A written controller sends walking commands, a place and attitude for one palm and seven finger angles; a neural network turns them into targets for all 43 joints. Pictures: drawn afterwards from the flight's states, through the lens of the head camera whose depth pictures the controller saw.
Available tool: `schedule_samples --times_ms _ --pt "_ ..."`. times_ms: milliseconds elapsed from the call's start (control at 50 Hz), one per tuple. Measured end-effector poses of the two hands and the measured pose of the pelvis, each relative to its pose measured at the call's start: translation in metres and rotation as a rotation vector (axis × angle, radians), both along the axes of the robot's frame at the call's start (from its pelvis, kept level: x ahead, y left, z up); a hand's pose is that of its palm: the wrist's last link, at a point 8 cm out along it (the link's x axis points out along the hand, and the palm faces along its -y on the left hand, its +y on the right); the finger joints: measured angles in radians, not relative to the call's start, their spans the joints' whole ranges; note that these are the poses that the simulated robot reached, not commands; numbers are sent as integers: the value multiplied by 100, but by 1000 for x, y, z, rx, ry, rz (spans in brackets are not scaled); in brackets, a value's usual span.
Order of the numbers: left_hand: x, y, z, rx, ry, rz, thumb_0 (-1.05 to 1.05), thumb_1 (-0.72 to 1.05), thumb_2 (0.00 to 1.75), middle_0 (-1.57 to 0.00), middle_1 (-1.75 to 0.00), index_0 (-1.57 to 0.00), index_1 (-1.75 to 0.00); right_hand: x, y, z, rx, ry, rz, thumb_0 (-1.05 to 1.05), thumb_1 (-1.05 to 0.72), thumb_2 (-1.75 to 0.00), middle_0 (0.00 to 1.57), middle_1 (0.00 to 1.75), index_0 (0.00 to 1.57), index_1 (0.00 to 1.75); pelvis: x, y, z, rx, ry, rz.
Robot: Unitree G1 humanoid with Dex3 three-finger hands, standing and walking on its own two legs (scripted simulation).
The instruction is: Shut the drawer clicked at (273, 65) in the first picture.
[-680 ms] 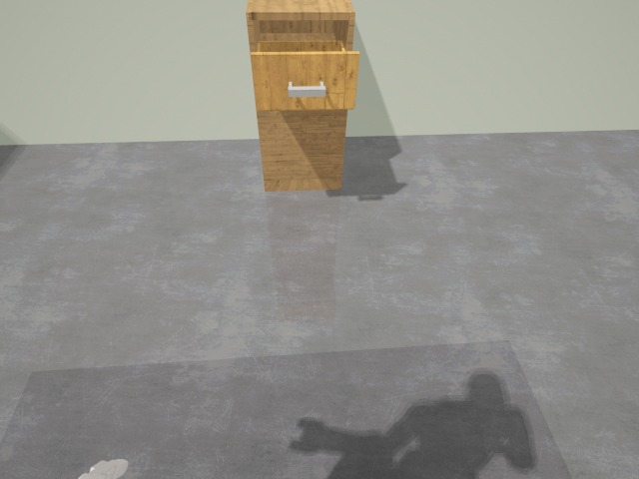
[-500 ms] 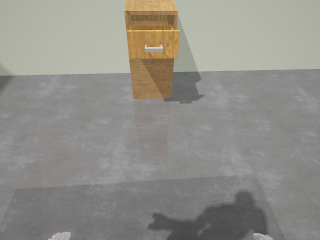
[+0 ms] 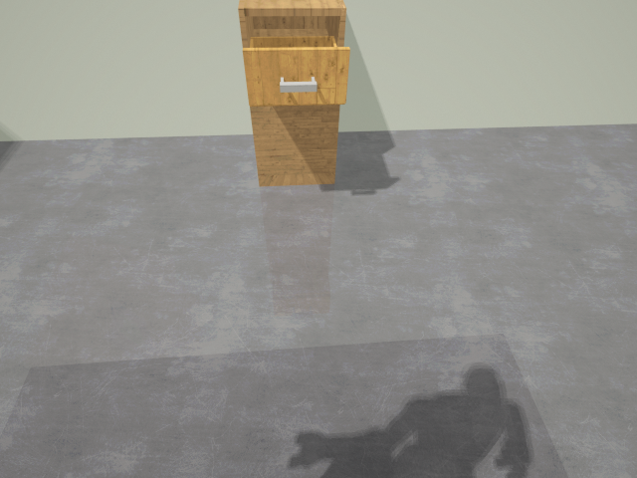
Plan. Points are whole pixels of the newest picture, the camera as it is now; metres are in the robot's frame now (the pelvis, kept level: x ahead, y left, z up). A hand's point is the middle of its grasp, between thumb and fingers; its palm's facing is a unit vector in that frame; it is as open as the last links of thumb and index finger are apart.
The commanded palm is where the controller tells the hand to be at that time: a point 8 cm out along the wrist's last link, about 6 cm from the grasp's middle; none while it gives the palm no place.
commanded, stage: stand and wait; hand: left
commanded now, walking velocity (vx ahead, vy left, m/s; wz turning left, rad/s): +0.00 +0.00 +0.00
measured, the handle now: (298, 83) +1.23 +0.13 -0.09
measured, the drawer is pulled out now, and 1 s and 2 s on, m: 0.28 0.28 0.28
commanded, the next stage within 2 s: look at it before walking up in 0.14 s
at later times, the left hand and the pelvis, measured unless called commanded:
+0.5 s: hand out of the picture +0.08 +0.24 -0.16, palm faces -0.02 -0.95 -0.32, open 7.4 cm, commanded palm none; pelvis +0.00 +0.00 +0.00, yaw +0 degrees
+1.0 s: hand out of the picture +0.07 +0.23 -0.16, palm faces -0.01 -0.95 -0.30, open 7.4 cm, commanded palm none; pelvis +0.02 +0.00 +0.00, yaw -1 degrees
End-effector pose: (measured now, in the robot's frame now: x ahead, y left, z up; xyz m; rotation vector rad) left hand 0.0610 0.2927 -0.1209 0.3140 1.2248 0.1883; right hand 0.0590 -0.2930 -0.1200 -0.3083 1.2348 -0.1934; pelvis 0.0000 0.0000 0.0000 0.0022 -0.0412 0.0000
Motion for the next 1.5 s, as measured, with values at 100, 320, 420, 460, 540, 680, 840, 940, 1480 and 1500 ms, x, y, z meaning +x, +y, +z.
schedule_samples --times_ms 100,320,420,460,540,680,840,940,1480,1500 --pt "2 -1 1 -1 -7 -2 1 90 90 -21 -30 -21 -30 -4 1 -1 7 8 -5 0 -91 -90 20 30 21 30 -1 -1 0 0 1 0" --pt "11 -6 1 -10 -26 -10 1 90 90 -21 -30 -21 -30 4 3 0 12 -12 -1 0 -91 -90 20 30 21 30 1 -1 1 0 4 -2" --pt "13 -6 1 -13 -27 -10 1 90 90 -21 -30 -21 -30 10 3 2 10 -22 3 0 -91 -90 20 30 21 30 2 -1 1 0 5 -2" --pt "13 -6 1 -12 -26 -8 1 90 90 -21 -30 -21 -30 12 3 2 9 -25 4 0 -91 -90 20 30 21 30 3 -1 2 0 5 -2" --pt "13 -5 1 -11 -22 -6 1 90 90 -21 -30 -21 -30 16 3 3 7 -29 7 0 -91 -90 20 30 21 30 5 -1 2 0 6 -2" --pt "11 -4 1 -8 -15 2 1 90 90 -21 -30 -21 -30 21 2 4 4 -31 13 0 -91 -90 20 30 21 30 7 -2 2 0 5 0" --pt "11 -3 2 -5 -12 7 1 90 90 -21 -30 -21 -30 24 2 4 5 -30 18 0 -91 -90 20 30 21 30 9 -2 3 0 5 3" --pt "8 -7 0 -8 -4 16 1 90 90 -20 -30 -20 -30 23 5 2 9 -25 15 0 -91 -90 20 30 21 30 11 -3 2 -2 6 -3" --pt "144 -119 -34 -144 38 -60 0 90 90 -20 -30 -20 -30 -6 20 -36 167 271 -304 1 -91 -90 20 30 20 30 153 -55 -16 -14 5 -156" --pt "146 -122 -33 -148 54 -63 0 90 90 -20 -30 -20 -30 15 15 -33 159 224 -299 1 -91 -90 20 30 20 30 160 -56 -13 -14 8 -161"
